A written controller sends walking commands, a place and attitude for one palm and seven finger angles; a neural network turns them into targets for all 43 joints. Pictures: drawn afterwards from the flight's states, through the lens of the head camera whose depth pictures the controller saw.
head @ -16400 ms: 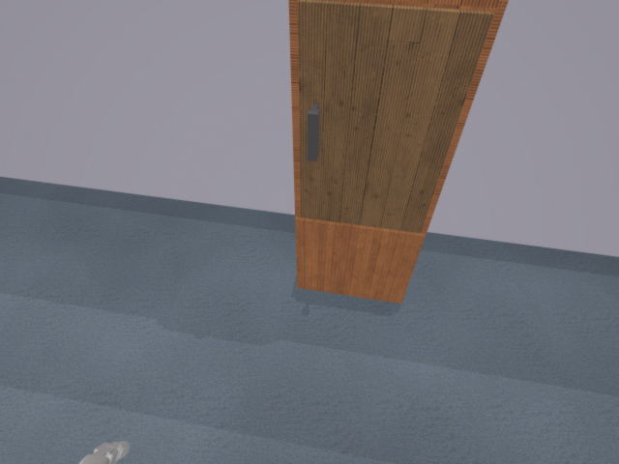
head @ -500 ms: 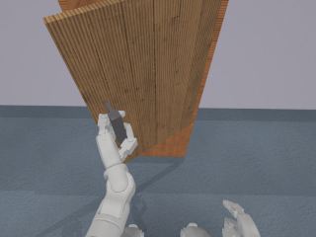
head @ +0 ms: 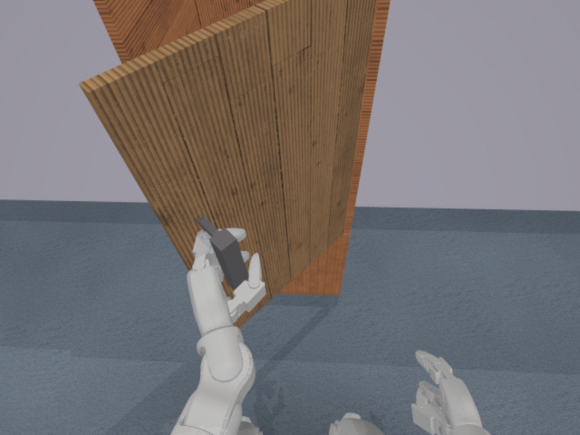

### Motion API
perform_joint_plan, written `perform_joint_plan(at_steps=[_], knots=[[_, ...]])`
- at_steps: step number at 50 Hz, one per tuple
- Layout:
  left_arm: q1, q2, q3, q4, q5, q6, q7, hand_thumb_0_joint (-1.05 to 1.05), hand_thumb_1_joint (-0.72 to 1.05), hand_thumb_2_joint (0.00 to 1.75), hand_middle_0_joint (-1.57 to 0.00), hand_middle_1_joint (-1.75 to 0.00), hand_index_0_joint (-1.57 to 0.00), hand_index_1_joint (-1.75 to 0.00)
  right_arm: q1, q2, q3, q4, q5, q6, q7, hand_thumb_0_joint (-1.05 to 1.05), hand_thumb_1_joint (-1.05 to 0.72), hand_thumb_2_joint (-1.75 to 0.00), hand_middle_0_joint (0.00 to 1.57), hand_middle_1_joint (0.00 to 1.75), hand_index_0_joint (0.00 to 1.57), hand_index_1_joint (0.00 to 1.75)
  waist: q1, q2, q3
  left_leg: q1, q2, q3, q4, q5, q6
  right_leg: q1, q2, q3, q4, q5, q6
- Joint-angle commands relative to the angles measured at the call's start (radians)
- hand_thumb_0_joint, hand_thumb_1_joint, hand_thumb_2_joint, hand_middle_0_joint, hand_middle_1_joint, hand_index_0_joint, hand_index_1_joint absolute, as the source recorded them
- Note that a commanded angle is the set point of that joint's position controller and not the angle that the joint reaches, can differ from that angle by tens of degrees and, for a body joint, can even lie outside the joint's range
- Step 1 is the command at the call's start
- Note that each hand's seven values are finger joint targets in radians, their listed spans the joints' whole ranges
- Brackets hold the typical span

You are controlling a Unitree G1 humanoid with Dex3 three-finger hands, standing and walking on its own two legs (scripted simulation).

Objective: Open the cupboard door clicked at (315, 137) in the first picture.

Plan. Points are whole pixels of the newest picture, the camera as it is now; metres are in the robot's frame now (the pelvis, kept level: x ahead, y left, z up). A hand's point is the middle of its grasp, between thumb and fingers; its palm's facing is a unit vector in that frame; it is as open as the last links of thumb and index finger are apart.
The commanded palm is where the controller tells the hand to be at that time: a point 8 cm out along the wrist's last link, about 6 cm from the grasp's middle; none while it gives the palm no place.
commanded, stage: open thumb and fingers to let go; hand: left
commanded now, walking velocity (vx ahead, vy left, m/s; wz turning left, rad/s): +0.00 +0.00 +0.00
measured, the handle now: (223, 255) +0.35 +0.11 +0.05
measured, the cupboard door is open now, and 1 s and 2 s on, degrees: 47 49 49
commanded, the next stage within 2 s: slide the hand sideways off the handle in 0.62 s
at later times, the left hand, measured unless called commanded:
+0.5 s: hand (243, 284) +0.31 +0.08 +0.05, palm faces +0.33 -0.94 -0.02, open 14.4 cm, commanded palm +0.26 +0.12 +0.04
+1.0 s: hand (238, 310) +0.27 +0.08 +0.05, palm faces -0.16 -0.99 +0.04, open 16.4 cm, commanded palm +0.25 +0.13 +0.04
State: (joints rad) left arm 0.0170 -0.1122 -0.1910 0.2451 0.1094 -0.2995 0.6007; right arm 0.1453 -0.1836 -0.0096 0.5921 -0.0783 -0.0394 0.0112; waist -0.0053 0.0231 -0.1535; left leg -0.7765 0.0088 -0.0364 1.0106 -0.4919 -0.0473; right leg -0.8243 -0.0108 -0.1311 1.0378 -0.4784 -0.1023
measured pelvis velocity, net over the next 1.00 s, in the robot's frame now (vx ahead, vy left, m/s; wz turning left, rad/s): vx -0.02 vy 0.06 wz -0.03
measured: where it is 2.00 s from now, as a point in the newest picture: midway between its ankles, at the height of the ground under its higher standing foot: outside the picture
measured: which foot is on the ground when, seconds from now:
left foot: down 0.00-1.00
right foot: down 0.00-1.00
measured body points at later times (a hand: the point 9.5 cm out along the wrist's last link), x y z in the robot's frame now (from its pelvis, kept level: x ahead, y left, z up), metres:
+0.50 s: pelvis -0.01 +0.02 +0.00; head +0.05 +0.00 +0.44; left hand +0.28 +0.13 +0.05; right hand +0.15 -0.21 -0.11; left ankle +0.00 +0.16 -0.67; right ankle +0.02 -0.05 -0.67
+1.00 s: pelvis -0.02 +0.06 +0.00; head +0.04 +0.04 +0.44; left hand +0.27 +0.13 +0.05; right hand +0.15 -0.18 -0.10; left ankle +0.00 +0.16 -0.67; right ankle +0.02 -0.05 -0.67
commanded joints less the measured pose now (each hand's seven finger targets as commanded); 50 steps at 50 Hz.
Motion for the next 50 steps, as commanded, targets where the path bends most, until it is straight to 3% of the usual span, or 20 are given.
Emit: perform_joint_plan(at_steps=[1, 3, 10, 12, 16, 22, 27, 30, 36, 37, 38, 39, 41, 42, 44, 46, 48, 50], knots=[[-0.144, -0.034, 0.03, -0.225, -0.001, -0.079, -0.001, 0.0, 0.13, 0.57, -0.35, -1.27, -0.35, -1.27, -0.026, -0.067, -0.027, -0.141, 0.004, -0.043, -0.015, 0.0, -0.9, -0.9, 0.2, 0.3, 0.2, 0.3, -0.017, -0.157, -0.297, -0.046, -0.047, 0.015, -0.04, 0.16, 0.04, 0.403, -0.091, 0.273, -0.255, 0.373, 0.127], [-0.128, -0.036, 0.027, -0.229, -0.005, -0.084, -0.008, 0.0, -0.01, 0.51, -0.33, -1.25, -0.33, -1.25, -0.022, -0.068, -0.027, -0.14, 0.004, -0.042, -0.015, 0.0, -0.9, -0.9, 0.2, 0.3, 0.2, 0.3, -0.018, -0.152, -0.295, -0.046, -0.046, 0.015, -0.04, 0.166, 0.04, 0.407, -0.092, 0.273, -0.252, 0.403, 0.128], [-0.132, -0.013, 0.044, -0.22, -0.006, -0.112, -0.019, 0.0, -0.5, 0.3, -0.3, -1.2, -0.3, -1.2, -0.027, -0.075, -0.031, -0.142, 0.009, -0.043, -0.017, 0.0, -0.9, -0.9, 0.2, 0.3, 0.2, 0.3, -0.018, -0.172, -0.27, -0.066, -0.044, 0.008, -0.04, 0.139, 0.043, 0.378, -0.09, 0.274, -0.255, 0.317, 0.123], [-0.158, -0.022, 0.033, -0.215, -0.006, -0.118, -0.018, 0.0, -0.5, 0.3, -0.3, -1.2, -0.3, -1.2, -0.025, -0.076, -0.032, -0.137, 0.007, -0.044, -0.018, 0.0, -0.9, -0.9, 0.2, 0.3, 0.2, 0.3, -0.027, -0.169, -0.256, -0.061, -0.044, 0.013, -0.037, 0.126, 0.046, 0.35, -0.089, 0.27, -0.26, 0.27, 0.122], [-0.192, -0.033, 0.024, -0.19, -0.002, -0.119, -0.009, 0.0, -0.5, 0.3, -0.27, -1.0, -0.27, -1.0, -0.03, -0.079, -0.031, -0.14, 0.006, -0.049, -0.018, 0.0, -0.9, -0.9, 0.2, 0.3, 0.2, 0.3, -0.026, -0.145, -0.228, -0.05, -0.044, 0.018, -0.041, 0.108, 0.05, 0.299, -0.076, 0.249, -0.264, 0.17, 0.111], [-0.203, -0.054, 0.01, -0.179, 0.013, -0.106, 0.014, 0.0, -0.5, 0.3, -0.22, -0.7, -0.22, -0.7, -0.018, -0.08, -0.033, -0.141, 0.003, -0.047, -0.017, 0.0, -0.9, -0.9, 0.2, 0.3, 0.2, 0.3, -0.017, -0.116, -0.271, 0.001, -0.041, 0.024, -0.058, 0.154, 0.053, 0.281, -0.044, 0.181, -0.221, 0.193, 0.089], [-0.266, -0.106, -0.031, -0.158, 0.023, -0.091, 0.032, 0.0, -0.5, 0.3, -0.18, -0.45, -0.18, -0.45, -0.025, -0.085, -0.028, -0.144, 0.002, -0.052, -0.01, 0.0, -0.9, -0.9, 0.2, 0.3, 0.2, 0.3, -0.028, -0.099, -0.246, 0.037, -0.037, 0.02, -0.075, 0.154, 0.057, 0.217, -0.018, 0.12, -0.197, 0.158, 0.076], [-0.295, -0.092, -0.011, -0.133, 0.02, -0.083, 0.043, 0.0, -0.5, 0.3, -0.15, -0.3, -0.15, -0.3, -0.034, -0.091, -0.026, -0.143, 0.002, -0.05, -0.01, 0.0, -0.9, -0.9, 0.2, 0.3, 0.2, 0.3, -0.022, -0.106, -0.233, 0.034, -0.035, 0.013, -0.084, 0.139, 0.056, 0.199, -0.011, 0.108, -0.195, 0.123, 0.071], [-0.335, -0.141, -0.041, -0.102, 0.024, -0.067, 0.055, 0.0, -0.5, 0.3, -0.15, -0.3, -0.15, -0.3, -0.045, -0.089, -0.022, -0.137, 0.0, -0.047, 0.0, 0.0, -0.9, -0.9, 0.2, 0.3, 0.2, 0.3, -0.023, -0.084, -0.242, 0.057, -0.031, 0.008, -0.091, 0.162, 0.054, 0.172, 0.001, 0.077, -0.165, 0.145, 0.064], [-0.325, -0.04, -0.266, -0.137, 0.139, -0.109, -0.148, 0.0, -0.5, 0.3, -0.15, -0.3, -0.15, -0.3, 0.046, -0.13, -0.027, -0.119, 0.005, -0.041, 0.006, 0.0, -0.9, -0.9, 0.2, 0.3, 0.2, 0.3, -0.12, -0.127, -0.197, 0.081, -0.025, 0.01, -0.064, 0.158, 0.071, 0.126, -0.01, 0.104, -0.159, 0.211, 0.07], [-0.356, 0.019, -0.195, -0.186, 0.101, -0.156, -0.256, 0.0, -0.5, 0.3, -0.15, -0.3, -0.15, -0.3, 0.05, -0.121, -0.034, -0.148, 0.014, -0.043, 0.004, 0.0, -0.9, -0.9, 0.2, 0.3, 0.2, 0.3, -0.084, -0.101, -0.251, 0.064, -0.031, 0.01, -0.053, 0.173, 0.076, 0.168, -0.016, 0.111, -0.144, 0.249, 0.065], [-0.348, 0.063, -0.173, -0.208, 0.083, -0.184, -0.324, 0.0, -0.5, 0.3, -0.15, -0.3, -0.15, -0.3, 0.044, -0.125, -0.036, -0.159, 0.017, -0.041, -0.003, 0.0, -0.9, -0.9, 0.2, 0.3, 0.2, 0.3, -0.065, -0.094, -0.309, 0.069, -0.034, 0.012, -0.049, 0.189, 0.079, 0.213, -0.018, 0.126, -0.131, 0.284, 0.063], [-0.339, 0.059, -0.201, -0.257, 0.039, -0.208, -0.444, 0.0, -0.5, 0.3, -0.15, -0.3, -0.15, -0.3, 0.044, -0.124, -0.034, -0.183, 0.032, -0.049, -0.006, 0.0, -0.9, -0.9, 0.2, 0.3, 0.2, 0.3, -0.064, -0.034, -0.333, 0.103, -0.034, 0.008, -0.051, 0.2, 0.078, 0.202, -0.018, 0.12, -0.117, 0.289, 0.058], [-0.307, 0.025, -0.221, -0.247, -0.005, -0.205, -0.5, 0.0, -0.5, 0.3, -0.15, -0.3, -0.15, -0.3, 0.044, -0.122, -0.03, -0.197, 0.045, -0.057, -0.006, 0.0, -0.9, -0.9, 0.2, 0.3, 0.2, 0.3, -0.067, -0.029, -0.3, 0.109, -0.034, 0.004, -0.06, 0.182, 0.077, 0.192, -0.015, 0.114, -0.129, 0.263, 0.058], [-0.285, -0.013, -0.2, -0.258, -0.111, -0.181, -0.541, 0.0, -0.5, 0.3, -0.15, -0.3, -0.15, -0.3, 0.032, -0.12, -0.021, -0.222, 0.068, -0.07, -0.011, 0.0, -0.9, -0.9, 0.2, 0.3, 0.2, 0.3, -0.064, -0.045, -0.252, 0.11, -0.036, -0.005, -0.084, 0.131, 0.076, 0.184, -0.005, 0.102, -0.16, 0.184, 0.062], [-0.2, -0.009, -0.135, -0.259, -0.182, -0.148, -0.534, 0.0, -0.5, 0.3, -0.15, -0.3, -0.15, -0.3, 0.021, -0.125, -0.018, -0.241, 0.081, -0.076, -0.015, 0.0, -0.9, -0.9, 0.2, 0.3, 0.2, 0.3, -0.038, -0.084, -0.231, 0.104, -0.035, -0.009, -0.111, 0.116, 0.07, 0.195, 0.001, 0.087, -0.175, 0.137, 0.064], [-0.154, 0.008, -0.095, -0.268, -0.186, -0.127, -0.494, 0.0, -0.5, 0.3, -0.15, -0.3, -0.15, -0.3, 0.024, -0.131, -0.016, -0.255, 0.079, -0.071, -0.012, 0.0, -0.9, -0.9, 0.2, 0.3, 0.2, 0.3, -0.027, -0.132, -0.209, 0.086, -0.035, -0.013, -0.122, 0.121, 0.067, 0.199, 0.001, 0.076, -0.169, 0.13, 0.067], [-0.107, 0.056, -0.054, -0.278, -0.145, -0.128, -0.445, 0.0, -0.5, 0.3, -0.15, -0.3, -0.15, -0.3, 0.02, -0.135, -0.017, -0.267, 0.07, -0.068, -0.004, 0.0, -0.9, -0.9, 0.2, 0.3, 0.2, 0.3, -0.001, -0.12, -0.206, 0.061, -0.036, -0.013, -0.117, 0.13, 0.065, 0.188, -0.002, 0.073, -0.14, 0.126, 0.062]])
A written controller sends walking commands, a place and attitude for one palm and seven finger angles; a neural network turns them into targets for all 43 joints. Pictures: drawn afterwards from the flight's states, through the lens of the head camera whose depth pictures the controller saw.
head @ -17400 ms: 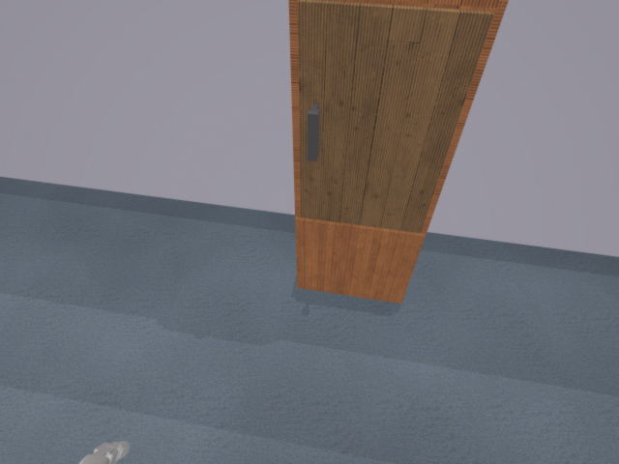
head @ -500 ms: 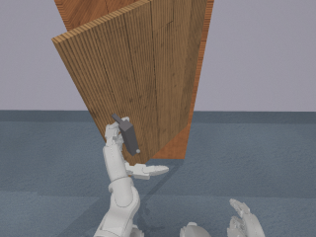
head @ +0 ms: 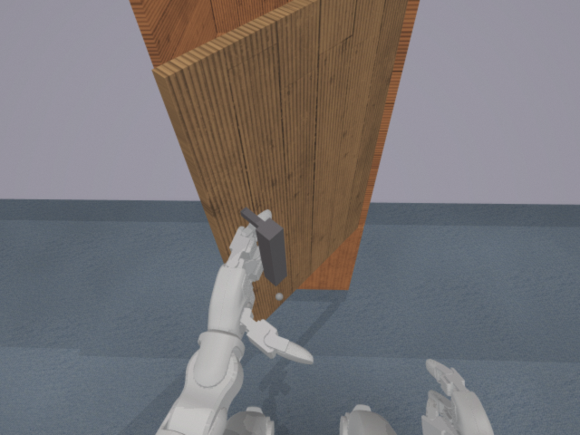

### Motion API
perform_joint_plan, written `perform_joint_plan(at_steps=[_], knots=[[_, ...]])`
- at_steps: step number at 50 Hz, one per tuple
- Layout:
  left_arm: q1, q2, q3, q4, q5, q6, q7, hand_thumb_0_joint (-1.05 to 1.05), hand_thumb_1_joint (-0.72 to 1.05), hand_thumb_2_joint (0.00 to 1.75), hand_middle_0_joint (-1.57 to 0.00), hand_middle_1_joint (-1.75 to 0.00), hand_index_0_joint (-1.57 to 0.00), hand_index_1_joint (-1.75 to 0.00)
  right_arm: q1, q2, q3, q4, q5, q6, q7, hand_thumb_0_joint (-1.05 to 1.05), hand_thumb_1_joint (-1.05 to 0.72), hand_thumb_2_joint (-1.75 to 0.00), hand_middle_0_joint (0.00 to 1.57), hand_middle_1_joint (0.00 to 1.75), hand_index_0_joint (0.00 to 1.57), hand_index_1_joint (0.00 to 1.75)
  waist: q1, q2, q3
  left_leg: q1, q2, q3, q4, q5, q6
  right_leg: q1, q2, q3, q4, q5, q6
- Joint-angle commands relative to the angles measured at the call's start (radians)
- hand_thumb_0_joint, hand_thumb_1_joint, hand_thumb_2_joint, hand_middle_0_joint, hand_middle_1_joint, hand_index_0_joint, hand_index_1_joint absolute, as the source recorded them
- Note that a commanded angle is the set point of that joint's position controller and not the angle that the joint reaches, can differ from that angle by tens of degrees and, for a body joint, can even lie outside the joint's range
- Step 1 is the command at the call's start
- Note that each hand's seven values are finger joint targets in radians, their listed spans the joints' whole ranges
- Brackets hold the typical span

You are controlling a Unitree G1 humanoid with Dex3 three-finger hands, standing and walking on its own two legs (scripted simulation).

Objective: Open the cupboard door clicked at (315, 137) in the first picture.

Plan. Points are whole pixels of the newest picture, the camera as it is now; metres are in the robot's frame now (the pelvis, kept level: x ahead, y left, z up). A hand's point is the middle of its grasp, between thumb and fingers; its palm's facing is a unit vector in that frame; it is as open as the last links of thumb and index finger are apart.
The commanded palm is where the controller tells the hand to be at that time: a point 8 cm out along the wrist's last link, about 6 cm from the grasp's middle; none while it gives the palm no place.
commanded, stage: slide the hand sideways off the handle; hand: left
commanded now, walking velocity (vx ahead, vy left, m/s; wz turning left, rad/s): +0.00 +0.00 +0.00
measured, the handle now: (262, 246) +0.36 +0.06 +0.05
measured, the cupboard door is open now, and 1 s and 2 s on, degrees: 49 49 49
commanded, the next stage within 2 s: draw the hand back to the body in 0.92 s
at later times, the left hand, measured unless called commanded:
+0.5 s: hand (251, 327) +0.24 +0.06 +0.05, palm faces -0.04 -1.00 +0.01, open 16.3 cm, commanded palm +0.21 +0.12 +0.05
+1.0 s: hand (220, 361) +0.21 +0.10 +0.05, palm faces -0.02 -1.00 -0.03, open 16.3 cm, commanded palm +0.18 +0.15 +0.05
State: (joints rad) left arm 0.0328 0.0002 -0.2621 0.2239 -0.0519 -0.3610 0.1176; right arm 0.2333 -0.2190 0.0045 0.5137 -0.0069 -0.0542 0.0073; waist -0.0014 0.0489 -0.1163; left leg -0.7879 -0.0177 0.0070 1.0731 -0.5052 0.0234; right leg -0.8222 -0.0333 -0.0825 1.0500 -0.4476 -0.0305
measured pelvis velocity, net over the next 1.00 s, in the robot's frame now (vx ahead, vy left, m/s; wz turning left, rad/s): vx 0.02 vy -0.02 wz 0.01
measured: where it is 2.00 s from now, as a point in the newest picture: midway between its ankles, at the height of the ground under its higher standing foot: outside the picture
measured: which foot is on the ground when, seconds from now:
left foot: down 0.00-1.00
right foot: down 0.00-1.00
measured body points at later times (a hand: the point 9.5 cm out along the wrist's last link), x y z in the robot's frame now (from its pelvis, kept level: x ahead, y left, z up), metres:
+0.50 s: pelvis +0.02 +0.00 -0.01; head +0.08 -0.01 +0.44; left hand +0.24 +0.12 +0.05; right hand +0.21 -0.21 -0.09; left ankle +0.01 +0.10 -0.66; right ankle +0.04 -0.11 -0.66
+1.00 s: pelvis +0.02 -0.02 -0.02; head +0.09 -0.03 +0.42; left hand +0.20 +0.15 +0.05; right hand +0.22 -0.24 -0.10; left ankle +0.01 +0.10 -0.66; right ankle +0.04 -0.11 -0.66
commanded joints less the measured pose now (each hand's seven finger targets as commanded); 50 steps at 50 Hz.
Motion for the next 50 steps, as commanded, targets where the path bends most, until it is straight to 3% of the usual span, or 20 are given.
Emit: perform_joint_plan(at_steps=[1, 3, 5, 8, 11, 15, 16, 17, 22, 24, 25, 28, 35, 36, 39, 43, 44, 47, 50], knots=[[-0.102, -0.05, 0.016, -0.284, 0.045, -0.075, 0.059, 0.0, -0.5, 0.3, -0.15, -0.3, -0.15, -0.3, -0.066, -0.095, -0.033, -0.194, -0.008, -0.049, 0.006, 0.0, -0.9, -0.9, 0.2, 0.3, 0.2, 0.3, 0.0, -0.12, -0.25, 0.075, -0.008, -0.049, -0.171, 0.166, -0.007, 0.178, 0.019, 0.027, -0.135, 0.12, -0.013], [-0.035, -0.047, 0.012, -0.282, 0.091, -0.085, 0.088, 0.0, -0.5, 0.3, -0.15, -0.3, -0.15, -0.3, -0.053, -0.089, -0.035, -0.201, -0.016, -0.041, 0.02, 0.0, -0.9, -0.9, 0.2, 0.3, 0.2, 0.3, 0.004, -0.134, -0.242, 0.058, -0.005, -0.045, -0.159, 0.173, -0.009, 0.165, 0.02, 0.028, -0.118, 0.132, -0.014], [0.007, -0.033, 0.007, -0.338, 0.126, -0.098, 0.099, 0.0, -0.5, 0.3, -0.15, -0.3, -0.15, -0.3, -0.054, -0.091, -0.041, -0.217, -0.018, -0.033, 0.03, 0.0, -0.9, -0.9, 0.2, 0.3, 0.2, 0.3, 0.015, -0.095, -0.27, 0.066, -0.004, -0.042, -0.153, 0.193, -0.013, 0.165, 0.022, 0.031, -0.102, 0.141, -0.02], [0.094, -0.037, -0.018, -0.39, 0.131, -0.094, 0.088, 0.0, -0.5, 0.3, -0.15, -0.3, -0.15, -0.3, -0.05, -0.083, -0.039, -0.237, -0.016, -0.023, 0.037, 0.0, -0.9, -0.9, 0.2, 0.3, 0.2, 0.3, 0.017, -0.063, -0.261, 0.067, -0.004, -0.031, -0.152, 0.197, -0.015, 0.178, 0.024, 0.035, -0.107, 0.165, -0.023], [0.119, -0.025, -0.017, -0.425, 0.108, -0.076, 0.064, 0.0, -0.5, 0.3, -0.15, -0.3, -0.15, -0.3, -0.052, -0.086, -0.035, -0.251, -0.009, -0.012, 0.025, 0.0, -0.9, -0.9, 0.2, 0.3, 0.2, 0.3, -0.005, -0.102, -0.224, 0.051, -0.002, -0.034, -0.152, 0.159, -0.01, 0.172, 0.027, 0.038, -0.122, 0.142, -0.015], [0.131, -0.027, -0.036, -0.518, 0.091, -0.082, 0.041, 0.0, -0.5, 0.3, -0.15, -0.3, -0.15, -0.3, -0.046, -0.084, -0.033, -0.263, -0.002, -0.021, 0.01, 0.0, -0.9, -0.9, 0.2, 0.3, 0.2, 0.3, -0.022, -0.089, -0.226, 0.07, 0.002, -0.048, -0.145, 0.152, -0.009, 0.147, 0.03, 0.032, -0.113, 0.123, -0.012], [0.169, -0.021, -0.026, -0.529, 0.085, -0.086, 0.039, 0.0, -0.5, 0.3, -0.15, -0.3, -0.15, -0.3, -0.047, -0.083, -0.034, -0.263, -0.003, -0.024, 0.009, 0.0, -0.9, -0.9, 0.2, 0.3, 0.2, 0.3, -0.011, -0.083, -0.229, 0.071, 0.002, -0.051, -0.146, 0.163, -0.012, 0.15, 0.031, 0.028, -0.106, 0.129, -0.014], [0.2, -0.032, -0.038, -0.535, 0.08, -0.087, 0.034, 0.0, -0.5, 0.3, -0.15, -0.3, -0.15, -0.3, -0.042, -0.081, -0.033, -0.264, -0.004, -0.027, 0.008, 0.0, -0.9, -0.9, 0.2, 0.3, 0.2, 0.3, -0.017, -0.094, -0.236, 0.073, 0.001, -0.053, -0.139, 0.183, -0.01, 0.152, 0.032, 0.025, -0.101, 0.154, -0.012], [0.337, 0.031, 0.028, -0.545, 0.072, -0.085, 0.006, 0.0, -0.5, 0.3, -0.15, -0.3, -0.15, -0.3, -0.034, -0.083, -0.034, -0.27, -0.005, -0.028, 0.005, 0.0, -0.9, -0.9, 0.2, 0.3, 0.2, 0.3, 0.0, -0.108, -0.227, 0.036, -0.002, -0.046, -0.121, 0.2, -0.014, 0.164, 0.032, 0.031, -0.087, 0.19, -0.01], [0.343, 0.038, 0.024, -0.579, 0.079, -0.088, -0.005, 0.0, -0.5, 0.3, -0.15, -0.3, -0.15, -0.3, -0.035, -0.08, -0.034, -0.275, -0.006, -0.028, 0.005, 0.0, -0.9, -0.9, 0.2, 0.3, 0.2, 0.3, 0.001, -0.091, -0.232, 0.03, -0.005, -0.044, -0.112, 0.211, -0.012, 0.17, 0.029, 0.038, -0.08, 0.207, -0.011], [0.386, 0.053, 0.04, -0.583, 0.082, -0.086, -0.008, 0.0, -0.5, 0.3, -0.15, -0.3, -0.15, -0.3, -0.037, -0.081, -0.036, -0.28, -0.004, -0.028, 0.004, 0.0, -0.9, -0.9, 0.2, 0.3, 0.2, 0.3, 0.014, -0.072, -0.243, 0.033, -0.004, -0.043, -0.111, 0.227, -0.013, 0.172, 0.031, 0.038, -0.072, 0.213, -0.013], [0.406, 0.059, 0.051, -0.608, 0.06, -0.086, -0.029, 0.0, -0.5, 0.3, -0.15, -0.3, -0.15, -0.3, -0.033, -0.078, -0.033, -0.284, -0.003, -0.028, 0.001, 0.0, -0.9, -0.9, 0.2, 0.3, 0.2, 0.3, 0.001, -0.088, -0.23, 0.014, -0.008, -0.039, -0.1, 0.211, -0.011, 0.181, 0.03, 0.044, -0.08, 0.221, -0.008], [0.556, 0.111, 0.122, -0.664, 0.008, -0.113, -0.088, 0.0, -0.5, 0.3, -0.15, -0.3, -0.15, -0.3, -0.03, -0.081, -0.042, -0.288, 0.006, -0.04, -0.01, 0.0, -0.9, -0.9, 0.2, 0.3, 0.2, 0.3, 0.013, -0.105, -0.255, -0.011, -0.011, -0.038, -0.071, 0.257, -0.008, 0.216, 0.031, 0.055, -0.067, 0.294, -0.003], [0.554, 0.097, 0.103, -0.674, 0.002, -0.118, -0.099, 0.0, -0.5, 0.3, -0.15, -0.3, -0.15, -0.3, -0.031, -0.079, -0.04, -0.29, 0.005, -0.044, -0.01, 0.0, -0.9, -0.9, 0.2, 0.3, 0.2, 0.3, 0.002, -0.093, -0.239, -0.018, -0.014, -0.035, -0.064, 0.248, -0.006, 0.205, 0.028, 0.059, -0.069, 0.298, 0.002], [0.566, 0.125, 0.133, -0.669, -0.01, -0.135, -0.131, 0.0, -0.5, 0.3, -0.15, -0.3, -0.15, -0.3, -0.028, -0.084, -0.046, -0.281, 0.008, -0.051, -0.017, 0.0, -0.9, -0.9, 0.2, 0.3, 0.2, 0.3, -0.009, -0.105, -0.217, -0.049, -0.013, -0.036, -0.043, 0.211, -0.006, 0.181, 0.026, 0.074, -0.072, 0.262, 0.007], [0.583, 0.144, 0.152, -0.69, -0.037, -0.149, -0.17, 0.0, -0.5, 0.3, -0.15, -0.3, -0.15, -0.3, -0.03, -0.087, -0.048, -0.281, 0.012, -0.061, -0.022, 0.0, -0.9, -0.9, 0.2, 0.3, 0.2, 0.3, -0.01, -0.065, -0.22, -0.059, -0.017, -0.037, -0.027, 0.195, -0.006, 0.158, 0.025, 0.08, -0.067, 0.227, 0.006], [0.599, 0.156, 0.176, -0.688, -0.047, -0.147, -0.177, 0.0, -0.5, 0.3, -0.15, -0.3, -0.15, -0.3, -0.027, -0.086, -0.05, -0.281, 0.013, -0.061, -0.025, 0.0, -0.9, -0.9, 0.2, 0.3, 0.2, 0.3, -0.004, -0.088, -0.235, -0.067, -0.016, -0.036, -0.023, 0.188, -0.006, 0.171, 0.024, 0.086, -0.07, 0.217, 0.008], [0.563, 0.155, 0.175, -0.701, -0.058, -0.148, -0.186, 0.0, -0.5, 0.3, -0.15, -0.3, -0.15, -0.3, -0.034, -0.089, -0.049, -0.285, 0.015, -0.067, -0.032, 0.0, -0.9, -0.9, 0.2, 0.3, 0.2, 0.3, -0.011, -0.066, -0.229, -0.078, -0.017, -0.038, -0.012, 0.172, -0.005, 0.149, 0.023, 0.092, -0.068, 0.178, 0.006], [0.548, 0.156, 0.177, -0.702, -0.063, -0.14, -0.182, 0.0, -0.5, 0.3, -0.15, -0.3, -0.15, -0.3, -0.035, -0.092, -0.049, -0.289, 0.017, -0.073, -0.036, 0.0, -0.9, -0.9, 0.2, 0.3, 0.2, 0.3, -0.011, -0.082, -0.231, -0.089, -0.016, -0.042, -0.009, 0.152, -0.003, 0.139, 0.025, 0.092, -0.073, 0.128, 0.006]])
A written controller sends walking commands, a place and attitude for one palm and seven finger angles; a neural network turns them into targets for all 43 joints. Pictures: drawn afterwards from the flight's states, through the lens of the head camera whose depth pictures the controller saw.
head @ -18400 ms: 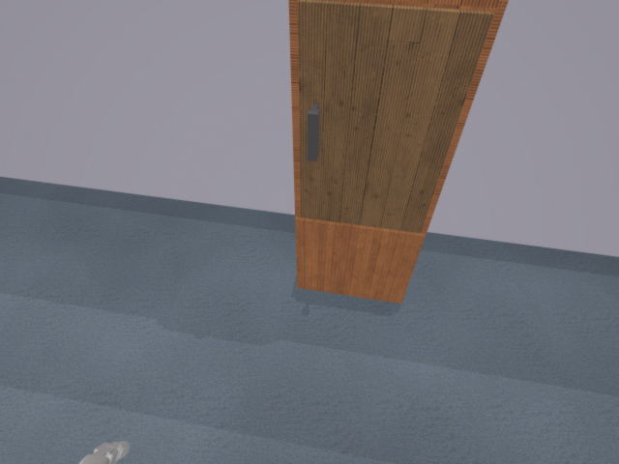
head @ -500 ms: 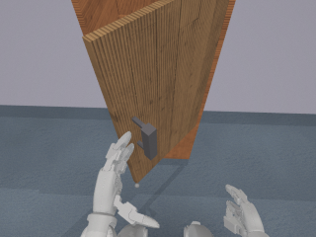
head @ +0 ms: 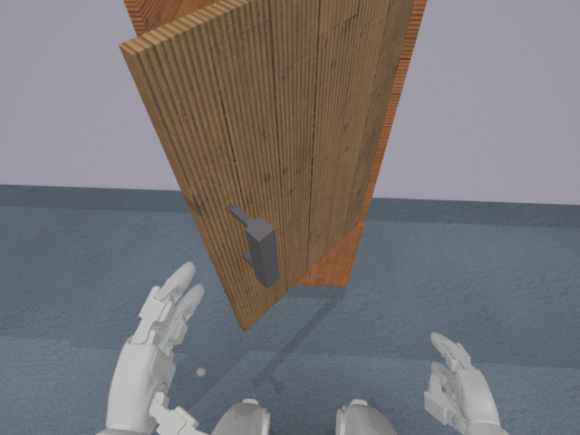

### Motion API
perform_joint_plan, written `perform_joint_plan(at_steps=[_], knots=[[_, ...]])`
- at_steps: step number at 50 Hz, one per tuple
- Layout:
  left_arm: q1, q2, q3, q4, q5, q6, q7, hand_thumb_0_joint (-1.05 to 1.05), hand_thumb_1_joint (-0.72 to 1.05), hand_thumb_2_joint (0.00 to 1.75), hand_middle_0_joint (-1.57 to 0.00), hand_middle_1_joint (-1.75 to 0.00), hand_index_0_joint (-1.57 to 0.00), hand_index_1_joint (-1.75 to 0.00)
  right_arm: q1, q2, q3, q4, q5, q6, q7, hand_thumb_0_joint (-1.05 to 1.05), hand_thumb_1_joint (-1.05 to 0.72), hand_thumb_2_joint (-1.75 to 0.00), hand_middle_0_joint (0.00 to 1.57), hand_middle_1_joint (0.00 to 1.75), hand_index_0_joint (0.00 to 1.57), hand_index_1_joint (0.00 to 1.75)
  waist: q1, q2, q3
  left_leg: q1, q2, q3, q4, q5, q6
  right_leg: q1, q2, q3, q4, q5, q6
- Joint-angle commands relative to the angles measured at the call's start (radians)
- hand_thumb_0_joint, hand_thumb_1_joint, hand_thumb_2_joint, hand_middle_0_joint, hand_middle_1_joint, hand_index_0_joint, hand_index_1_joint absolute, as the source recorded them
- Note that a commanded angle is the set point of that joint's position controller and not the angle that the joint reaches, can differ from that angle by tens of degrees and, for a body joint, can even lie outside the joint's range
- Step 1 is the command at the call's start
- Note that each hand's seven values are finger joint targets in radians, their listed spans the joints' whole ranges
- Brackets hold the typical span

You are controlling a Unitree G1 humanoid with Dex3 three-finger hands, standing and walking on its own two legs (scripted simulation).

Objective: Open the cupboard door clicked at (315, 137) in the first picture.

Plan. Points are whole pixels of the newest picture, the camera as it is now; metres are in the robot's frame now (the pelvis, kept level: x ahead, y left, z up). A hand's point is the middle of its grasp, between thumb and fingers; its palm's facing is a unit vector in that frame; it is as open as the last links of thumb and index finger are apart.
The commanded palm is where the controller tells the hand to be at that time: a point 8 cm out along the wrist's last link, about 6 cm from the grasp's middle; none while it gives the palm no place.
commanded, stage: draw the hand back to the body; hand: left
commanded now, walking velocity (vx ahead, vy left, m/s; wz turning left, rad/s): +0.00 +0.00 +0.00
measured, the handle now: (253, 246) +0.34 +0.07 +0.08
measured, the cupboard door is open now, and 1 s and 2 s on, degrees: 49 49 49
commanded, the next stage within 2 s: step back with the hand held close in 1.60 s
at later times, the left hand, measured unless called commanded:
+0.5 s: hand (123, 353) +0.19 +0.17 +0.14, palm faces +0.01 -1.00 -0.09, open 16.3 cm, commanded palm +0.16 +0.23 +0.15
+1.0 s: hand out of the picture +0.21 +0.27 +0.22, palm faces +0.35 -0.86 -0.38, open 11.8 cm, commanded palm +0.16 +0.31 +0.24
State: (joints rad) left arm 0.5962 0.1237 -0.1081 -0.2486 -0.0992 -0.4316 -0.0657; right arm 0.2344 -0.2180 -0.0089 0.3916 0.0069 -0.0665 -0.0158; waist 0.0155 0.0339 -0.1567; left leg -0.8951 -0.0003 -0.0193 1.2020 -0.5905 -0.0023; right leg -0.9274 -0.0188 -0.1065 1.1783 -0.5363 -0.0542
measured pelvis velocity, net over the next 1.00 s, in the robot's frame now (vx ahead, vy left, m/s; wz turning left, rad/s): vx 0.02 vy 0.04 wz -0.01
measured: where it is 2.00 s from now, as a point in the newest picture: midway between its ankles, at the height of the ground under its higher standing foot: outside the picture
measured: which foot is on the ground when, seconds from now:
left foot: down 0.00-1.00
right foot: down 0.00-1.00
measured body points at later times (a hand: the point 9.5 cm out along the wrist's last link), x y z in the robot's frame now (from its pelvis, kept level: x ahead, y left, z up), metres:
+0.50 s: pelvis +0.01 +0.01 +0.04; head +0.03 +0.00 +0.49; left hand +0.18 +0.22 +0.14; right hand +0.19 -0.22 -0.02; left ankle +0.00 +0.12 -0.64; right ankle +0.02 -0.09 -0.64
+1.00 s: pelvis +0.02 +0.04 +0.09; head +0.00 +0.02 +0.54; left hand +0.19 +0.31 +0.24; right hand +0.21 -0.17 +0.02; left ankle +0.00 +0.12 -0.64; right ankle +0.02 -0.09 -0.64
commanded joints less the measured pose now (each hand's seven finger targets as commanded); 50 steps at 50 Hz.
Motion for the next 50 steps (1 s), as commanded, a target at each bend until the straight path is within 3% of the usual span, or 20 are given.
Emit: perform_joint_plan(at_steps=[1, 5, 6, 7, 9, 13, 17, 19, 20, 26, 27, 28, 30, 31, 34, 40, 44, 47, 48, 50], knots=[[-0.015, 0.027, 0.022, -0.222, -0.018, -0.063, 0.003, 0.0, -0.5, 0.3, -0.15, -0.3, -0.15, -0.3, -0.033, -0.092, -0.035, -0.166, 0.002, -0.061, -0.015, 0.0, -0.9, -0.9, 0.2, 0.3, 0.2, 0.3, -0.029, -0.081, -0.192, 0.018, -0.033, -0.014, -0.136, 0.235, 0.023, 0.245, 0.009, 0.119, -0.207, 0.217, 0.033], [-0.008, 0.134, 0.128, -0.312, -0.019, -0.019, 0.018, 0.0, -0.5, 0.3, -0.15, -0.3, -0.15, -0.3, -0.022, -0.091, -0.038, -0.186, 0.011, -0.042, -0.027, 0.0, -0.9, -0.9, 0.2, 0.3, 0.2, 0.3, 0.004, -0.048, -0.248, 0.074, -0.032, -0.005, -0.186, 0.261, 0.024, 0.339, 0.009, 0.131, -0.247, 0.229, 0.031], [-0.001, 0.117, 0.11, -0.34, -0.026, -0.005, 0.016, 0.0, -0.5, 0.3, -0.15, -0.3, -0.15, -0.3, -0.025, -0.086, -0.032, -0.193, 0.015, -0.041, -0.027, 0.0, -0.9, -0.9, 0.2, 0.3, 0.2, 0.3, 0.002, -0.02, -0.25, 0.096, -0.035, -0.001, -0.2, 0.273, 0.025, 0.358, 0.006, 0.133, -0.258, 0.253, 0.034], [0.018, 0.135, 0.142, -0.328, -0.034, 0.014, 0.017, 0.0, -0.5, 0.3, -0.15, -0.3, -0.15, -0.3, -0.017, -0.083, -0.033, -0.187, 0.02, -0.035, -0.031, 0.0, -0.9, -0.9, 0.2, 0.3, 0.2, 0.3, 0.002, -0.043, -0.234, 0.109, -0.033, -0.002, -0.215, 0.277, 0.024, 0.372, 0.009, 0.126, -0.271, 0.267, 0.036], [0.026, 0.114, 0.136, -0.33, -0.054, 0.045, 0.008, 0.0, -0.5, 0.3, -0.15, -0.3, -0.15, -0.3, -0.019, -0.084, -0.027, -0.188, 0.026, -0.032, -0.035, 0.0, -0.9, -0.9, 0.2, 0.3, 0.2, 0.3, -0.009, -0.06, -0.197, 0.125, -0.033, -0.002, -0.235, 0.273, 0.025, 0.389, 0.007, 0.127, -0.306, 0.28, 0.046], [0.036, 0.099, 0.137, -0.287, -0.086, 0.092, -0.023, 0.0, -0.5, 0.3, -0.15, -0.3, -0.15, -0.3, -0.028, -0.097, -0.017, -0.182, 0.033, -0.04, -0.043, 0.0, -0.9, -0.9, 0.2, 0.3, 0.2, 0.3, -0.028, -0.089, -0.083, 0.142, -0.03, -0.01, -0.281, 0.222, 0.024, 0.366, 0.01, 0.108, -0.367, 0.182, 0.05], [0.019, 0.162, 0.21, -0.281, -0.101, 0.108, -0.05, 0.0, -0.5, 0.3, -0.15, -0.3, -0.15, -0.3, -0.023, -0.105, -0.015, -0.172, 0.031, -0.052, -0.051, 0.0, -0.9, -0.9, 0.2, 0.3, 0.2, 0.3, -0.024, -0.103, -0.062, 0.167, -0.027, -0.013, -0.304, 0.218, 0.025, 0.387, 0.003, 0.121, -0.407, 0.146, 0.051], [0.008, 0.182, 0.24, -0.306, -0.113, 0.103, -0.06, 0.0, -0.5, 0.3, -0.15, -0.3, -0.15, -0.3, -0.025, -0.105, -0.013, -0.173, 0.034, -0.061, -0.053, 0.0, -0.9, -0.9, 0.2, 0.3, 0.2, 0.3, -0.014, -0.064, -0.061, 0.193, -0.027, -0.009, -0.318, 0.23, 0.024, 0.403, 0.003, 0.125, -0.419, 0.151, 0.048], [0.002, 0.193, 0.251, -0.334, -0.119, 0.097, -0.063, 0.0, -0.5, 0.3, -0.15, -0.3, -0.15, -0.3, -0.032, -0.108, -0.011, -0.172, 0.036, -0.067, -0.053, 0.0, -0.9, -0.9, 0.2, 0.3, 0.2, 0.3, -0.004, -0.015, -0.076, 0.218, -0.028, -0.01, -0.33, 0.25, 0.025, 0.417, 0.008, 0.113, -0.413, 0.17, 0.039], [0.019, 0.203, 0.293, -0.386, -0.175, 0.099, -0.1, 0.0, -0.32, 0.37, -0.16, -0.3, -0.16, -0.3, -0.033, -0.103, -0.006, -0.148, 0.049, -0.103, -0.053, 0.0, -0.9, -0.9, 0.2, 0.3, 0.2, 0.3, 0.003, 0.017, -0.099, 0.315, -0.021, -0.019, -0.385, 0.363, 0.019, 0.483, 0.025, 0.061, -0.41, 0.339, 0.036], [0.056, 0.377, 0.325, -0.425, -0.007, 0.185, 0.031, 0.0, -0.29, 0.39, -0.16, -0.3, -0.16, -0.3, -0.032, -0.105, -0.015, -0.148, 0.032, -0.08, -0.085, 0.0, -0.9, -0.9, 0.2, 0.3, 0.2, 0.3, 0.048, 0.038, -0.111, 0.34, 0.001, -0.001, -0.445, 0.387, 0.024, 0.532, -0.012, 0.11, -0.457, 0.352, 0.025], [0.095, 0.271, 0.278, -0.425, 0.004, 0.239, 0.084, 0.0, -0.26, 0.4, -0.16, -0.3, -0.16, -0.3, -0.028, -0.081, -0.003, -0.154, 0.029, -0.069, -0.095, 0.0, -0.9, -0.9, 0.2, 0.3, 0.2, 0.3, 0.024, 0.044, -0.06, 0.361, -0.004, 0.0, -0.468, 0.397, 0.023, 0.525, -0.012, 0.089, -0.48, 0.354, 0.029], [0.077, 0.229, 0.249, -0.404, 0.028, 0.292, 0.126, 0.0, -0.18, 0.43, -0.16, -0.3, -0.16, -0.3, -0.029, -0.085, -0.001, -0.136, 0.029, -0.061, -0.097, 0.0, -0.9, -0.9, 0.2, 0.3, 0.2, 0.3, 0.012, 0.026, -0.004, 0.381, 0.002, -0.009, -0.49, 0.423, 0.023, 0.531, -0.008, 0.072, -0.504, 0.365, 0.03], [0.083, 0.235, 0.255, -0.381, 0.037, 0.309, 0.142, 0.0, -0.15, 0.45, -0.16, -0.3, -0.16, -0.3, -0.034, -0.084, 0.003, -0.121, 0.026, -0.054, -0.099, 0.0, -0.9, -0.9, 0.2, 0.3, 0.2, 0.3, 0.01, -0.003, 0.031, 0.392, 0.007, -0.005, -0.5, 0.421, 0.025, 0.536, -0.007, 0.063, -0.516, 0.363, 0.036], [0.016, 0.277, 0.291, -0.399, 0.055, 0.323, 0.179, 0.0, -0.05, 0.5, -0.17, -0.3, -0.17, -0.3, -0.049, -0.092, 0.013, -0.11, 0.022, -0.051, -0.104, 0.0, -0.9, -0.9, 0.2, 0.3, 0.2, 0.3, 0.01, -0.028, 0.034, 0.455, 0.009, -0.015, -0.556, 0.407, 0.027, 0.574, -0.003, 0.053, -0.559, 0.327, 0.034], [-0.059, 0.325, 0.351, -0.407, 0.065, 0.332, 0.217, 0.0, 0.17, 0.58, -0.17, -0.3, -0.17, -0.3, -0.086, -0.097, 0.032, -0.063, 0.013, -0.082, -0.108, 0.0, -0.9, -0.9, 0.2, 0.3, 0.2, 0.3, 0.026, 0.015, 0.042, 0.557, 0.01, -0.026, -0.661, 0.425, 0.023, 0.679, -0.003, 0.046, -0.633, 0.328, 0.028], [-0.099, 0.322, 0.371, -0.425, 0.068, 0.326, 0.221, 0.0, 0.31, 0.64, -0.18, -0.3, -0.18, -0.3, -0.099, -0.097, 0.037, -0.03, 0.009, -0.106, -0.099, 0.0, -0.9, -0.9, 0.2, 0.3, 0.2, 0.3, 0.029, 0.063, 0.064, 0.62, 0.018, -0.038, -0.722, 0.494, 0.009, 0.727, 0.002, 0.039, -0.668, 0.358, 0.027], [-0.103, 0.334, 0.408, -0.401, 0.064, 0.325, 0.219, 0.0, 0.41, 0.69, -0.18, -0.3, -0.18, -0.3, -0.115, -0.099, 0.034, -0.005, 0.005, -0.116, -0.09, 0.0, -0.9, -0.9, 0.2, 0.3, 0.2, 0.3, 0.038, 0.026, 0.084, 0.651, 0.025, -0.04, -0.759, 0.551, 0.003, 0.77, 0.006, 0.036, -0.698, 0.395, 0.027], [-0.117, 0.335, 0.415, -0.411, 0.063, 0.321, 0.217, 0.0, 0.44, 0.7, -0.18, -0.3, -0.18, -0.3, -0.12, -0.101, 0.033, 0.002, 0.004, -0.119, -0.087, 0.0, -0.9, -0.9, 0.2, 0.3, 0.2, 0.3, 0.038, 0.052, 0.085, 0.666, 0.025, -0.036, -0.767, 0.572, 0.0, 0.779, 0.006, 0.038, -0.707, 0.407, 0.027], [-0.122, 0.35, 0.449, -0.379, 0.062, 0.319, 0.217, 0.0, 0.51, 0.74, -0.19, -0.3, -0.19, -0.3, -0.131, -0.104, 0.031, 0.02, 0.0, -0.121, -0.081, 0.0, -0.9, -0.9, 0.2, 0.3, 0.2, 0.3, 0.046, 0.045, 0.107, 0.67, 0.027, -0.035, -0.789, 0.598, -0.006, 0.808, 0.008, 0.036, -0.727, 0.424, 0.022]])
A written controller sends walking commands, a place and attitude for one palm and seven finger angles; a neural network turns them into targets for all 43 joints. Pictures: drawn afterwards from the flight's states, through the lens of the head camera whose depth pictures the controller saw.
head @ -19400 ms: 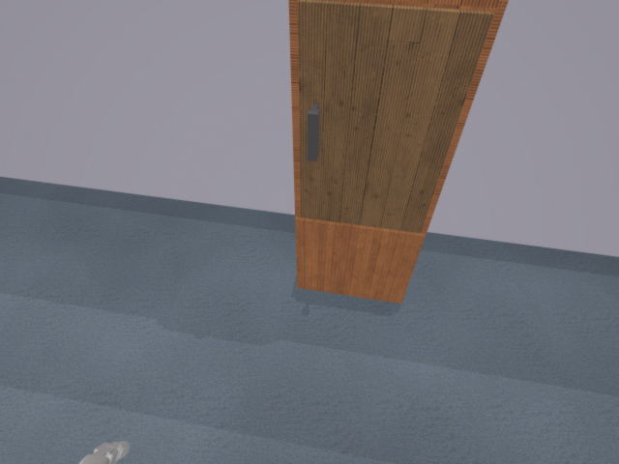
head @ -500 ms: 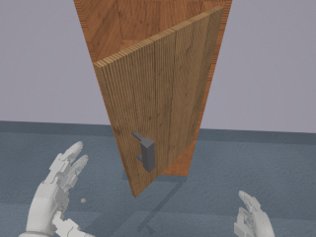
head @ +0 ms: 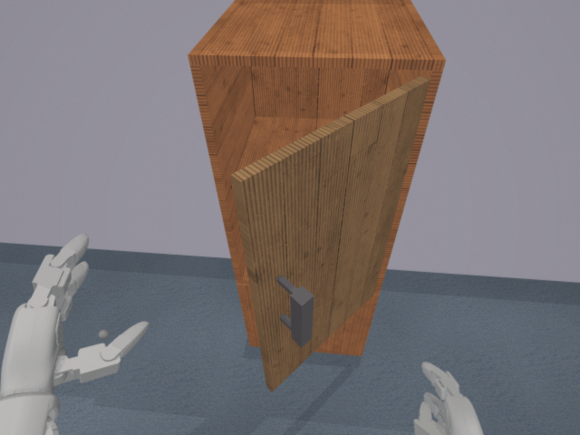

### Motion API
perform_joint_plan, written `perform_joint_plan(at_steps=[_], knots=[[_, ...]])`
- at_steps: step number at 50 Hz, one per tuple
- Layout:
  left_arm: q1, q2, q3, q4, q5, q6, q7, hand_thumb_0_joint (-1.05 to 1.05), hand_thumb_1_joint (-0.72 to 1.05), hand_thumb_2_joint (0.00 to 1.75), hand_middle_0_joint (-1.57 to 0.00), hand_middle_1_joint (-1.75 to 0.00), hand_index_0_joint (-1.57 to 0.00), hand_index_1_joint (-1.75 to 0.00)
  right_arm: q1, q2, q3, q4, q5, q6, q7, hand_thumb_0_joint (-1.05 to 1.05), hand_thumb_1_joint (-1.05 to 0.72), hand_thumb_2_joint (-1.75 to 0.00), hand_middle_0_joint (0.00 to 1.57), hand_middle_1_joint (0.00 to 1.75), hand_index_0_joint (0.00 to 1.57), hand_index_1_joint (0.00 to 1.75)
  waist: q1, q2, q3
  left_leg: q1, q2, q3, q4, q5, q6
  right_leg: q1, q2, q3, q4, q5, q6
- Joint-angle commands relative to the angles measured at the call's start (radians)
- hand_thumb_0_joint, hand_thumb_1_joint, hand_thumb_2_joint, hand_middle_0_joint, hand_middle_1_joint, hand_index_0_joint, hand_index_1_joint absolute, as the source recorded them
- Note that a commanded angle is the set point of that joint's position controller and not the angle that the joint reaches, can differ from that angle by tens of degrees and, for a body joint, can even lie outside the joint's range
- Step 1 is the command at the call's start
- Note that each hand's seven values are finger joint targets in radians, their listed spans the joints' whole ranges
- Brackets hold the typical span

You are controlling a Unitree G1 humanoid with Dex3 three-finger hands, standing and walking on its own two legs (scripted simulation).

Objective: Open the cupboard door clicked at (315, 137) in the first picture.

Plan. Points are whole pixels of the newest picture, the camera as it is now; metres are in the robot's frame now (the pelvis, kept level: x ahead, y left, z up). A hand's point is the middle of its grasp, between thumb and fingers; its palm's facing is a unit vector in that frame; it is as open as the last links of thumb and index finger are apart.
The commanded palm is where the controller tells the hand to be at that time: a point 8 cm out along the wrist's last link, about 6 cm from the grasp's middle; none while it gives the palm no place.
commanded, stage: draw the hand back to the body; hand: left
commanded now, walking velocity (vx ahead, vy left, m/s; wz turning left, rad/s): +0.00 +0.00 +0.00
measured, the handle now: (292, 310) +0.32 +0.04 -0.01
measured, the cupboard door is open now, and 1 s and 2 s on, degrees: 49 49 49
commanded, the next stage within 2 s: step back with the hand held close in 0.60 s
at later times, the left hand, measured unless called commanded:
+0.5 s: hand (77, 312) +0.19 +0.25 +0.16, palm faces +0.44 -0.81 -0.38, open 7.5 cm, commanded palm +0.14 +0.29 +0.18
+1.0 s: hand (84, 327) +0.17 +0.23 +0.16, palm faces +0.35 -0.80 -0.50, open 7.4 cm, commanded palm +0.11 +0.28 +0.18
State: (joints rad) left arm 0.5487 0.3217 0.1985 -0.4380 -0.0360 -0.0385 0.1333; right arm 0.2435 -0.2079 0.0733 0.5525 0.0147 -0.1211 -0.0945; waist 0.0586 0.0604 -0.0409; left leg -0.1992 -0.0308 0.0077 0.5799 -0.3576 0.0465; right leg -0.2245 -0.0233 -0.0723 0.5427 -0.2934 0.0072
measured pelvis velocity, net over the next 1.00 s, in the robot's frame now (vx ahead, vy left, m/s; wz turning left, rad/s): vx -0.03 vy -0.02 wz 0.00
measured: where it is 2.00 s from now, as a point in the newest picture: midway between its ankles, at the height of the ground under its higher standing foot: outside the picture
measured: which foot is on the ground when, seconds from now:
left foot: down 0.00-1.00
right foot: down 0.00-1.00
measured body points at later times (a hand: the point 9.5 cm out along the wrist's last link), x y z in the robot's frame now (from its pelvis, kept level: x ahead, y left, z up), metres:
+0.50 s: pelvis +0.00 -0.01 +0.01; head -0.02 -0.03 +0.46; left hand +0.16 +0.29 +0.18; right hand +0.19 -0.23 -0.07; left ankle -0.03 +0.08 -0.73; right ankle +0.00 -0.13 -0.73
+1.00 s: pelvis -0.03 -0.02 +0.01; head +0.00 -0.03 +0.46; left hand +0.15 +0.27 +0.18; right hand +0.16 -0.26 -0.08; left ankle -0.03 +0.08 -0.73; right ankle +0.00 -0.13 -0.73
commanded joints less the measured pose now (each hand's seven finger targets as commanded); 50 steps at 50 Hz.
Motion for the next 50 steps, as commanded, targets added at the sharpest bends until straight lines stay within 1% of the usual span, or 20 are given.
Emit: perform_joint_plan(at_steps=[1, 3, 11, 13, 15, 18, 19, 21, 25, 27, 35, 36, 37, 38, 39, 40, 42, 45, 48, 50], knots=[[-0.083, 0.144, 0.145, -0.195, -0.005, -0.077, 0.015, 0.0, 0.55, 0.75, -0.19, -0.3, -0.19, -0.3, -0.14, -0.112, -0.052, -0.138, -0.008, -0.067, 0.001, 0.0, -0.9, -0.9, 0.2, 0.3, 0.2, 0.3, 0.0, 0.012, -0.006, -0.015, 0.06, -0.063, -0.178, 0.381, -0.059, 0.113, 0.012, 0.001, -0.097, 0.192, -0.037], [-0.106, 0.16, 0.179, -0.188, -0.008, -0.082, 0.012, 0.0, 0.62, 0.78, -0.19, -0.3, -0.19, -0.3, -0.145, -0.114, -0.057, -0.128, -0.01, -0.063, 0.004, 0.0, -0.9, -0.9, 0.2, 0.3, 0.2, 0.3, 0.004, -0.005, -0.003, 0.0, 0.061, -0.058, -0.193, 0.392, -0.06, 0.13, 0.016, 0.002, -0.112, 0.204, -0.037], [-0.199, 0.224, 0.288, -0.208, -0.019, -0.105, 0.014, 0.0, 0.9, 0.9, -0.2, -0.3, -0.2, -0.3, -0.171, -0.117, -0.07, -0.099, -0.014, -0.06, 0.007, 0.0, -0.9, -0.9, 0.2, 0.3, 0.2, 0.3, 0.012, 0.051, -0.03, 0.053, 0.054, -0.041, -0.227, 0.411, -0.057, 0.189, 0.015, 0.013, -0.157, 0.245, -0.037], [-0.159, 0.159, 0.236, -0.152, -0.019, -0.098, 0.004, 0.0, 0.9, 0.9, -0.2, -0.3, -0.2, -0.3, -0.168, -0.118, -0.072, -0.09, -0.015, -0.057, 0.015, 0.0, -0.9, -0.9, 0.2, 0.3, 0.2, 0.3, 0.005, 0.032, 0.007, 0.054, 0.056, -0.04, -0.237, 0.408, -0.057, 0.171, 0.017, 0.01, -0.169, 0.237, -0.034], [-0.146, 0.139, 0.214, -0.129, -0.02, -0.093, -0.003, 0.0, 0.9, 0.9, -0.2, -0.3, -0.2, -0.3, -0.172, -0.126, -0.079, -0.088, -0.013, -0.053, 0.019, 0.0, -0.9, -0.9, 0.2, 0.3, 0.2, 0.3, 0.004, 0.009, 0.019, 0.055, 0.058, -0.04, -0.243, 0.403, -0.051, 0.17, 0.018, 0.01, -0.18, 0.233, -0.034], [-0.174, 0.166, 0.228, -0.159, -0.018, -0.097, -0.002, 0.0, 0.9, 0.9, -0.2, -0.3, -0.2, -0.3, -0.175, -0.129, -0.086, -0.089, -0.016, -0.047, 0.02, 0.0, -0.9, -0.9, 0.2, 0.3, 0.2, 0.3, 0.005, 0.001, -0.006, 0.066, 0.052, -0.033, -0.247, 0.38, -0.043, 0.185, 0.018, 0.016, -0.184, 0.24, -0.031], [-0.164, 0.176, 0.241, -0.152, -0.018, -0.099, 0.0, 0.0, 0.9, 0.9, -0.2, -0.3, -0.2, -0.3, -0.174, -0.127, -0.086, -0.088, -0.017, -0.046, 0.018, 0.0, -0.9, -0.9, 0.2, 0.3, 0.2, 0.3, 0.008, -0.028, -0.015, 0.063, 0.049, -0.033, -0.247, 0.374, -0.04, 0.193, 0.018, 0.015, -0.185, 0.244, -0.03], [-0.173, 0.195, 0.255, -0.173, -0.02, -0.101, 0.002, 0.0, 0.9, 0.9, -0.2, -0.3, -0.2, -0.3, -0.186, -0.124, -0.086, -0.091, -0.017, -0.042, 0.013, 0.0, -0.9, -0.9, 0.2, 0.3, 0.2, 0.3, 0.012, -0.018, -0.038, 0.069, 0.044, -0.03, -0.248, 0.358, -0.035, 0.211, 0.016, 0.02, -0.187, 0.245, -0.031], [-0.183, 0.22, 0.275, -0.197, -0.016, -0.108, 0.008, 0.0, 0.9, 0.9, -0.2, -0.3, -0.2, -0.3, -0.191, -0.118, -0.081, -0.084, -0.019, -0.052, 0.007, 0.0, -0.9, -0.9, 0.2, 0.3, 0.2, 0.3, 0.014, 0.021, -0.029, 0.068, 0.037, -0.026, -0.245, 0.35, -0.035, 0.214, 0.017, 0.024, -0.199, 0.251, -0.033], [-0.174, 0.205, 0.264, -0.19, -0.016, -0.108, 0.007, 0.0, 0.9, 0.9, -0.2, -0.3, -0.2, -0.3, -0.191, -0.113, -0.081, -0.079, -0.018, -0.055, 0.006, 0.0, -0.9, -0.9, 0.2, 0.3, 0.2, 0.3, 0.011, 0.037, -0.019, 0.075, 0.036, -0.018, -0.243, 0.354, -0.033, 0.205, 0.014, 0.026, -0.203, 0.261, -0.031], [-0.167, 0.182, 0.244, -0.144, -0.019, -0.104, 0.0, 0.0, 0.9, 0.9, -0.2, -0.3, -0.2, -0.3, -0.193, -0.116, -0.087, -0.066, -0.016, -0.055, 0.009, 0.0, -0.9, -0.9, 0.2, 0.3, 0.2, 0.3, 0.008, 0.006, 0.019, 0.082, 0.037, -0.013, -0.248, 0.341, -0.028, 0.185, 0.019, 0.028, -0.223, 0.247, -0.027], [-0.241, 0.201, 0.25, -0.178, -0.019, -0.11, 0.002, 0.0, 0.9, 0.9, -0.2, -0.3, -0.2, -0.3, -0.197, -0.116, -0.086, -0.066, -0.015, -0.055, 0.009, 0.0, -0.9, -0.9, 0.2, 0.3, 0.2, 0.3, 0.001, -0.005, 0.004, 0.092, 0.037, -0.013, -0.251, 0.328, -0.026, 0.184, 0.017, 0.03, -0.226, 0.241, -0.024], [-0.292, 0.321, 0.38, -0.196, -0.016, -0.141, 0.008, 0.0, 0.9, 0.9, -0.2, -0.3, -0.2, -0.3, -0.173, -0.14, -0.088, -0.102, -0.005, -0.029, 0.009, 0.0, -0.9, -0.9, 0.2, 0.3, 0.2, 0.3, -0.036, -0.057, 0.087, -0.001, 0.058, -0.041, -0.213, 0.26, -0.008, 0.092, -0.028, 0.093, -0.273, 0.257, -0.016], [-0.182, 0.245, 0.329, -0.104, -0.016, -0.14, -0.003, 0.0, 0.9, 0.9, -0.2, -0.3, -0.2, -0.3, -0.17, -0.13, -0.096, -0.084, -0.011, -0.01, 0.009, 0.0, -0.9, -0.9, 0.2, 0.3, 0.2, 0.3, -0.041, -0.113, 0.066, 0.009, 0.055, -0.046, -0.188, 0.251, -0.009, 0.085, -0.048, 0.091, -0.281, 0.252, -0.019], [-0.149, 0.227, 0.303, -0.099, -0.014, -0.134, -0.008, 0.0, 0.9, 0.9, -0.2, -0.3, -0.2, -0.3, -0.18, -0.135, -0.1, -0.092, -0.011, 0.003, 0.013, 0.0, -0.9, -0.9, 0.2, 0.3, 0.2, 0.3, -0.042, -0.125, 0.07, 0.018, 0.052, -0.042, -0.18, 0.254, -0.01, 0.065, -0.054, 0.097, -0.292, 0.248, -0.019], [-0.142, 0.229, 0.304, -0.124, -0.011, -0.141, -0.008, 0.0, 0.9, 0.9, -0.2, -0.3, -0.2, -0.3, -0.187, -0.139, -0.101, -0.096, -0.012, 0.011, 0.013, 0.0, -0.9, -0.9, 0.2, 0.3, 0.2, 0.3, -0.043, -0.062, 0.057, 0.009, 0.05, -0.039, -0.181, 0.281, -0.012, 0.074, -0.061, 0.083, -0.275, 0.286, -0.024], [-0.08, 0.21, 0.286, -0.146, -0.015, -0.149, -0.008, 0.0, 0.9, 0.9, -0.2, -0.3, -0.2, -0.3, -0.181, -0.143, -0.105, -0.105, -0.014, 0.025, 0.014, 0.0, -0.9, -0.9, 0.2, 0.3, 0.2, 0.3, -0.047, -0.014, -0.009, 0.007, 0.056, -0.038, -0.173, 0.333, -0.017, 0.099, -0.065, 0.075, -0.239, 0.327, -0.023], [-0.027, 0.224, 0.296, -0.209, -0.018, -0.155, 0.0, 0.0, 0.9, 0.9, -0.2, -0.3, -0.2, -0.3, -0.181, -0.148, -0.11, -0.119, -0.013, 0.041, 0.01, 0.0, -0.9, -0.9, 0.2, 0.3, 0.2, 0.3, -0.047, 0.029, -0.093, 0.002, 0.064, -0.045, -0.175, 0.421, -0.023, 0.149, -0.058, 0.058, -0.187, 0.396, -0.021], [0.005, 0.264, 0.338, -0.27, -0.022, -0.159, 0.012, 0.0, 0.9, 0.9, -0.2, -0.3, -0.2, -0.3, -0.171, -0.146, -0.122, -0.138, -0.008, 0.057, 0.006, 0.0, -0.9, -0.9, 0.2, 0.3, 0.2, 0.3, -0.047, -0.037, -0.161, -0.015, 0.071, -0.047, -0.154, 0.464, -0.027, 0.181, -0.055, 0.057, -0.142, 0.458, -0.018], [0.018, 0.292, 0.372, -0.276, -0.025, -0.161, 0.021, 0.0, 0.9, 0.9, -0.2, -0.3, -0.2, -0.3, -0.18, -0.138, -0.126, -0.141, -0.005, 0.065, 0.001, 0.0, -0.9, -0.9, 0.2, 0.3, 0.2, 0.3, -0.046, -0.045, -0.162, -0.04, 0.072, -0.051, -0.146, 0.444, -0.029, 0.173, -0.065, 0.066, -0.133, 0.457, -0.022]])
